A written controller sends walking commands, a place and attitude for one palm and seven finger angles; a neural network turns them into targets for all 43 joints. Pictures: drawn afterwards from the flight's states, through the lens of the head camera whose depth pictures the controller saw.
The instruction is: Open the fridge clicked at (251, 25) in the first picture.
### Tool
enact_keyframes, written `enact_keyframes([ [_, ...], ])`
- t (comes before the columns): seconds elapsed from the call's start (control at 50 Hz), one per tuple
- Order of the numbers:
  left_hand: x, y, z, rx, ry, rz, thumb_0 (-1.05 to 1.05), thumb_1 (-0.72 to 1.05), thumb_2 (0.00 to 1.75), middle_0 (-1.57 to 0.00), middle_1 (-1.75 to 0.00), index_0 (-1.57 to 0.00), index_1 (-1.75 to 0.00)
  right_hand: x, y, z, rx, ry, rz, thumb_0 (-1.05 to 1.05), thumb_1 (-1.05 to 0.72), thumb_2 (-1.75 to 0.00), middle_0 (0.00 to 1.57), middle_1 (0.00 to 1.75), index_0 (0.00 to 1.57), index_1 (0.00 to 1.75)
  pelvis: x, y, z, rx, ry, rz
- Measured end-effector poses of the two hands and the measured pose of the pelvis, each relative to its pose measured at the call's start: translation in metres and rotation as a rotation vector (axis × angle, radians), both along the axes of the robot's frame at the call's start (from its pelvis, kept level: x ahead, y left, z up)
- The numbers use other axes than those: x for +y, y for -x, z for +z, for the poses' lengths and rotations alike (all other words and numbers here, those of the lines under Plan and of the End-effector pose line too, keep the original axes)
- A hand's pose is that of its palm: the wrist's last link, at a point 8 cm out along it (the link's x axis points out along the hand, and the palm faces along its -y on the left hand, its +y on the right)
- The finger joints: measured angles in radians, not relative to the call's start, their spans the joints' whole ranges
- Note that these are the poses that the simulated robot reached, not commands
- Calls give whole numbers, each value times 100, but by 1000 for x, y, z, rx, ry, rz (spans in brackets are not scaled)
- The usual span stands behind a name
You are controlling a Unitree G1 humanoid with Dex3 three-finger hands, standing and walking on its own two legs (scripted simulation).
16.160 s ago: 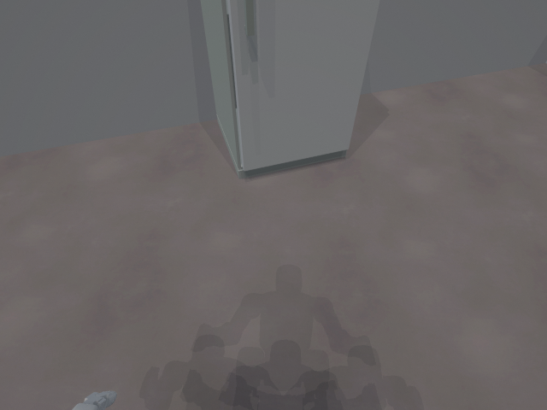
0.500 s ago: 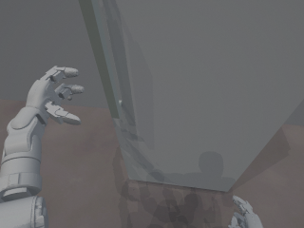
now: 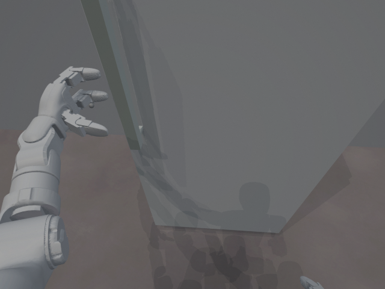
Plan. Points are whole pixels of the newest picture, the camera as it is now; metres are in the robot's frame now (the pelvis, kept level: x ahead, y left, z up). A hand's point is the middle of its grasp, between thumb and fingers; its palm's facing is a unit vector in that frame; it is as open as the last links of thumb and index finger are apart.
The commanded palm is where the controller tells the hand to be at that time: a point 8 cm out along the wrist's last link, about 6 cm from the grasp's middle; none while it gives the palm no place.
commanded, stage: move the hooked fingers beside the handle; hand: left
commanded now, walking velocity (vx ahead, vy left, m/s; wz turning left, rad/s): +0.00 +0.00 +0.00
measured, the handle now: (118, 65) +0.48 +0.15 +0.23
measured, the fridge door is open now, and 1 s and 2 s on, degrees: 0 0 0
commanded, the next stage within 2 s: feel for the door with the fingertips in 1.00 s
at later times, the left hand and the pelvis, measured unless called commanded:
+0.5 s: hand (93, 111) +0.42 +0.20 +0.16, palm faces -0.05 -1.00 -0.02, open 14.0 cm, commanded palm +0.40 +0.26 +0.17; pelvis +0.00 +0.01 +0.00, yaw +0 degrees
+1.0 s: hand (95, 109) +0.42 +0.20 +0.17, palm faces -0.05 -1.00 -0.02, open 14.0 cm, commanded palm +0.40 +0.25 +0.17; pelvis +0.00 +0.00 +0.00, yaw +0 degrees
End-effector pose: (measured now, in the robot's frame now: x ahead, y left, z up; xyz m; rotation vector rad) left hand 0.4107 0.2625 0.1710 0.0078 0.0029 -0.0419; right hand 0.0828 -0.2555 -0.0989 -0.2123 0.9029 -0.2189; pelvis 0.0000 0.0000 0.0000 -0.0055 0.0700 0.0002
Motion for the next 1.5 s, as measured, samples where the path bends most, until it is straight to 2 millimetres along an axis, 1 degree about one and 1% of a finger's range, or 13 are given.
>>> enact_keyframes([
  [0.08,2,-5,-6,26,-19,2,-1,-50,30,-30,-120,-30,-120,-1,7,-2,21,0,-12,1,-90,-90,20,30,20,30,2,0,0,14,0,-6],
  [0.2,-2,0,-4,-34,-8,-25,-1,-50,30,-30,-120,-30,-120,0,12,-3,46,1,-17,1,-90,-90,20,30,20,30,5,-4,0,13,2,-10],
  [0.28,-3,3,-2,-42,4,-23,-1,-50,30,-30,-120,-30,-120,2,6,-2,33,-6,-13,1,-90,-90,20,30,20,30,5,-6,0,7,3,-10],
  [0.42,1,7,-13,17,-16,1,-1,-50,30,-30,-120,-30,-120,7,-10,0,-7,-18,9,1,-91,-90,20,30,20,30,6,-3,0,4,3,-4],
  [0.6,-5,0,0,-24,4,-7,-1,-50,30,-30,-120,-30,-120,11,-23,4,-32,-12,31,1,-90,-90,20,30,20,30,4,-3,0,2,4,4],
  [0.68,-4,-5,-5,14,-4,-5,-1,-50,30,-30,-120,-30,-120,9,-20,2,-26,-15,23,1,-90,-90,20,30,20,30,4,-3,0,11,2,1],
  [0.76,-3,-1,-11,11,-9,-7,-1,-50,30,-30,-120,-30,-120,5,-13,1,-7,-15,9,1,-90,-90,20,30,20,30,4,-4,0,15,1,-7],
  [0.92,-3,9,-3,-38,-13,-6,-1,-50,30,-30,-120,-30,-120,3,-7,-1,15,-10,3,1,-91,-90,20,30,20,30,3,-5,1,-4,4,-2],
  [1.08,-15,3,-9,22,-7,-16,-1,-50,30,-30,-120,-30,-120,5,-12,-1,-3,-16,11,1,-91,-90,20,30,20,30,2,-1,0,1,2,5],
  [1.2,-24,-2,-7,-14,-6,-17,-1,-50,30,-30,-120,-30,-120,5,-11,0,-14,-20,6,1,-91,-90,20,30,20,30,1,-1,0,3,0,-4],
  [1.28,-30,-1,-2,-38,3,-23,-1,-50,30,-30,-120,-30,-120,5,-9,-1,-11,-27,2,1,-91,-90,20,30,20,30,0,-3,1,0,0,-8],
  [1.4,-35,2,-10,-1,-5,-23,-1,-50,30,-30,-120,-30,-120,4,-8,-2,-7,-36,-4,1,-91,-90,20,30,20,30,0,-2,1,-5,0,-9],
  [1.5,-50,6,-11,-12,-6,-36,-1,-50,30,-30,-120,-30,-120,5,-12,-3,-10,-37,8,1,-91,-90,20,30,20,30,0,-1,1,-11,-1,-3],
])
